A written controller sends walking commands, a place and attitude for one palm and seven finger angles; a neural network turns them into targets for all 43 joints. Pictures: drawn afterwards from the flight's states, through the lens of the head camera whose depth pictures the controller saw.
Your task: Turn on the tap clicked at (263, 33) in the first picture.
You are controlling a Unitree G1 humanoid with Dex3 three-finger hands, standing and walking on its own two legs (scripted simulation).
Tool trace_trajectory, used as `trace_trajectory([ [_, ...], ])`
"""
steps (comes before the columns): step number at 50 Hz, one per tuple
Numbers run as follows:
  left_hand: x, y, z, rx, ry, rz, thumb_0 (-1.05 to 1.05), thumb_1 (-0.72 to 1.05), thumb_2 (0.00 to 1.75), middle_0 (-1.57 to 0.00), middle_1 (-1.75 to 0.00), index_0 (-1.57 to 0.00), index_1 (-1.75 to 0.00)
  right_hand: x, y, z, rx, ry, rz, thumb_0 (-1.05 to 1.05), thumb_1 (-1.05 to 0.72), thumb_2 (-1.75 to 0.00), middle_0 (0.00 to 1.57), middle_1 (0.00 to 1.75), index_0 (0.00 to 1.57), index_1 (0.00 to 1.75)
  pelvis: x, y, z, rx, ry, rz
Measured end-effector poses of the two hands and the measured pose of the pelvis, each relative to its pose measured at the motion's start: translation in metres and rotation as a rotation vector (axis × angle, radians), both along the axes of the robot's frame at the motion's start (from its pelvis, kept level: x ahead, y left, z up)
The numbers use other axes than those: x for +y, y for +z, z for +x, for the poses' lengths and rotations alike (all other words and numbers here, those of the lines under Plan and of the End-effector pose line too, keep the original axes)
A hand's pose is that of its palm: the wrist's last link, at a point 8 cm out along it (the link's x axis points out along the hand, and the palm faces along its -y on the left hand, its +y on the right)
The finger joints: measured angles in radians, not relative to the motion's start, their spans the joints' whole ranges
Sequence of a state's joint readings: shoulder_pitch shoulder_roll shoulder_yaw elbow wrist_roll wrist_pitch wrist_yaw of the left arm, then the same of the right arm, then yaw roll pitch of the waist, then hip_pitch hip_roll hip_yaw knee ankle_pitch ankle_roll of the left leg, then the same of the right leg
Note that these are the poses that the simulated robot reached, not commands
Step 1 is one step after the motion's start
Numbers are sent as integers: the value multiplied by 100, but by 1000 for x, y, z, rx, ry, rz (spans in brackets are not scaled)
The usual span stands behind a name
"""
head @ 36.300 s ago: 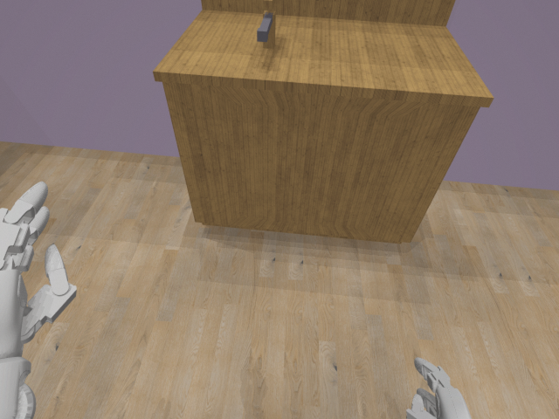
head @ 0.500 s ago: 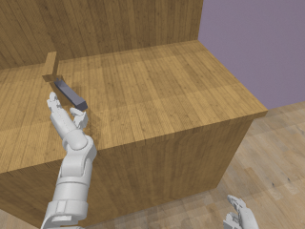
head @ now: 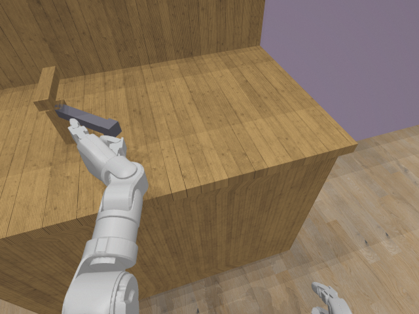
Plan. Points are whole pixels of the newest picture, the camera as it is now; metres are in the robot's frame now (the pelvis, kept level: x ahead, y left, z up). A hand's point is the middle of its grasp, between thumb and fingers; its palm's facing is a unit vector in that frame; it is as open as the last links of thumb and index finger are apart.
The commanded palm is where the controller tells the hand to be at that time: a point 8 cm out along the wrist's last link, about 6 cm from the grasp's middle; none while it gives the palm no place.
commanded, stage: push the lever round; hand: left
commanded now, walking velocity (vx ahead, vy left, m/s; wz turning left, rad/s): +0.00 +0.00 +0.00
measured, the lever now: (111, 128) +0.44 +0.22 +0.13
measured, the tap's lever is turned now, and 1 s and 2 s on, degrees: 46 73 73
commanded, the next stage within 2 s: lift the hand up off the lever in 0.98 s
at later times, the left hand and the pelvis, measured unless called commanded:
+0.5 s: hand (136, 130) +0.45 +0.17 +0.12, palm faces +0.82 -0.55 -0.15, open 7.8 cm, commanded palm +0.40 +0.20 +0.13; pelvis +0.00 -0.02 -0.01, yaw +1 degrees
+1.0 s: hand (136, 122) +0.47 +0.18 +0.13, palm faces +0.83 -0.54 -0.14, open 7.8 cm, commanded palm +0.42 +0.20 +0.13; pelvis +0.00 -0.04 -0.01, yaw +0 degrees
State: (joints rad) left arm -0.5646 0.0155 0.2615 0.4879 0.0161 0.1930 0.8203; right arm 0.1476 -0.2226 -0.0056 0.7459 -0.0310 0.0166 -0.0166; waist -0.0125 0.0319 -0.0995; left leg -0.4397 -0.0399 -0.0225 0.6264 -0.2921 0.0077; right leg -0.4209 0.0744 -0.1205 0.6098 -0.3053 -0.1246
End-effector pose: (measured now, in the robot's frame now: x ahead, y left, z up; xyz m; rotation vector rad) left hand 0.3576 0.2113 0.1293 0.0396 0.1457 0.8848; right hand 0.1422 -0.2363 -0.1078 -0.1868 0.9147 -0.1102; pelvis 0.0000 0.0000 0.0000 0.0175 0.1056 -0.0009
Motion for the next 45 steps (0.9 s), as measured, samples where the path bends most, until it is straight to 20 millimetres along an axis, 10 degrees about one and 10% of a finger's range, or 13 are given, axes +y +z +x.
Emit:
trace_trajectory([
  [45,-24,4,55,59,121,14,2,90,90,-15,-15,-15,-15,-55,-29,-75,168,-76,-2,1,-91,-90,20,30,20,30,-35,-11,-3,107,3,22],
])
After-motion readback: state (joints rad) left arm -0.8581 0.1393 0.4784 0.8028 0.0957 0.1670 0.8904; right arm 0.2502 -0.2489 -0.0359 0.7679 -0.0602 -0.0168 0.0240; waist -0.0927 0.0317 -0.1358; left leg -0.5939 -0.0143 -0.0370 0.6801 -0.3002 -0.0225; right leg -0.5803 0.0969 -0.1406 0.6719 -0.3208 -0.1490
